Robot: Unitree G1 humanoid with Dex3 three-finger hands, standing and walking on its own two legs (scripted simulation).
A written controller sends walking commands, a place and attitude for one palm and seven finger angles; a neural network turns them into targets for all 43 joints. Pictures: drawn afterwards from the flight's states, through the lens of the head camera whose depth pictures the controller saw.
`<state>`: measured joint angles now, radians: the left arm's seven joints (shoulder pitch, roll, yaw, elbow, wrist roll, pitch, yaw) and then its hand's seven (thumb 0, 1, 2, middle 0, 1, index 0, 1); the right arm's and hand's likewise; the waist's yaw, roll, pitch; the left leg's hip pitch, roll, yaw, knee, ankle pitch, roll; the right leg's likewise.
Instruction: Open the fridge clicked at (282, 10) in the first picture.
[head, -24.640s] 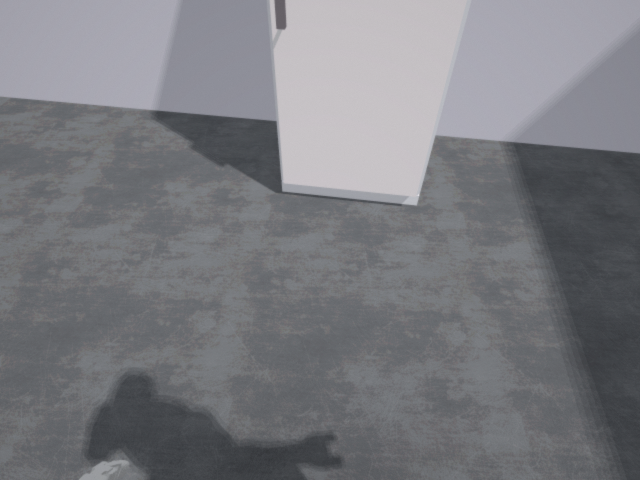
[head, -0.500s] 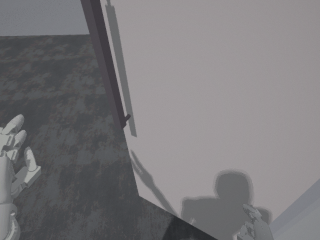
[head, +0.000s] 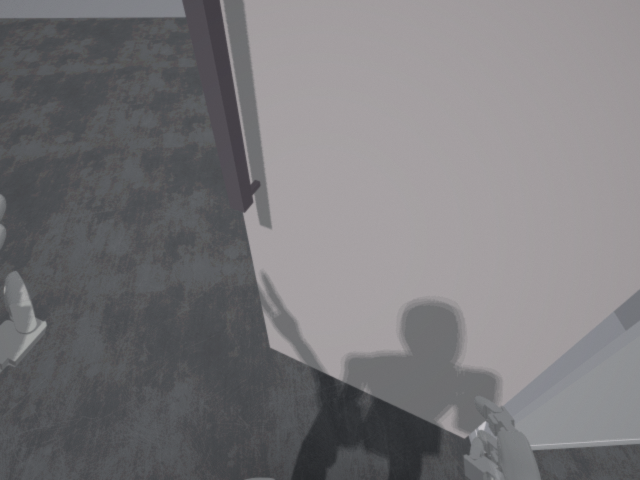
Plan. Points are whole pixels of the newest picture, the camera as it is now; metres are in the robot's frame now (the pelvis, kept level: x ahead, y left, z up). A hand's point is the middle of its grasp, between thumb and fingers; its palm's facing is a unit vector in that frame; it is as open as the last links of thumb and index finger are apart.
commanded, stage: step back with the hand held close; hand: left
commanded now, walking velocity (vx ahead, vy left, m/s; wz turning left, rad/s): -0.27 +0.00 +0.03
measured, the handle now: (228, 77) +0.53 +0.17 +0.23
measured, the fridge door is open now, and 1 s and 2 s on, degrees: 62 62 62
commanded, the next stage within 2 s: stop stepping back and stand still in 0.78 s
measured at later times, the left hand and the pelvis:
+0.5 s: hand out of the picture +0.12 +0.27 +0.18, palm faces +0.53 -0.74 -0.41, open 7.4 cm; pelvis -0.08 +0.00 -0.01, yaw +3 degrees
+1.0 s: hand out of the picture +0.01 +0.27 +0.17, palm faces +0.46 -0.76 -0.46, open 7.4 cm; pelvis -0.20 +0.00 +0.00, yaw +3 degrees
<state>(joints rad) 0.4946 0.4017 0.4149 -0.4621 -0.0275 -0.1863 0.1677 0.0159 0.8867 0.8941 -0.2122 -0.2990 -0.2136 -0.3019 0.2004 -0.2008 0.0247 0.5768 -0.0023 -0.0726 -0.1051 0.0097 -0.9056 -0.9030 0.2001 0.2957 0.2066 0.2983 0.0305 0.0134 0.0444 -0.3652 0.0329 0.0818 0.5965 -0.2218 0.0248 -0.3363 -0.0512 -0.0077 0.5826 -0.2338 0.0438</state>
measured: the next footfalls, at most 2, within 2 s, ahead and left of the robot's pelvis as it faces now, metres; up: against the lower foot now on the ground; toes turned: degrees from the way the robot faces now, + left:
right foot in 0.70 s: -0.05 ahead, -0.12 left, +0.00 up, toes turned +5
left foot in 0.94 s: -0.18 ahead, +0.12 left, +0.00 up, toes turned +4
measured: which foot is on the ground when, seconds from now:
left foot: down 0.00-0.72, up 0.74-0.92, down 0.94-1.00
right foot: down 0.00-0.54, up 0.56-0.68, down 0.70-1.00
